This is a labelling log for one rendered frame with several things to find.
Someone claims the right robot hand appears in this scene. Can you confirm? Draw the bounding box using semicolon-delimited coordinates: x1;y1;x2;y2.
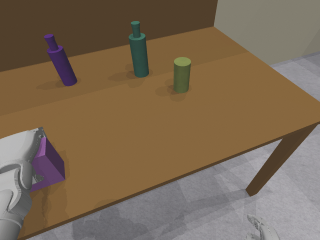
243;214;280;240

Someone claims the left robot forearm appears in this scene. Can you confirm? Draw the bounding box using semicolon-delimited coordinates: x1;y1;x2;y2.
0;160;33;240

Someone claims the table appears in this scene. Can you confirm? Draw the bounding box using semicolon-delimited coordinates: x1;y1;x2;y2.
0;0;320;240

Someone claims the left robot hand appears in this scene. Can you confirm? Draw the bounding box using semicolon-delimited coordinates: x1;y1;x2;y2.
0;127;47;185

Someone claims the sponge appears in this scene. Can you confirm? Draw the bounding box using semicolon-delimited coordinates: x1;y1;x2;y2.
30;137;66;193

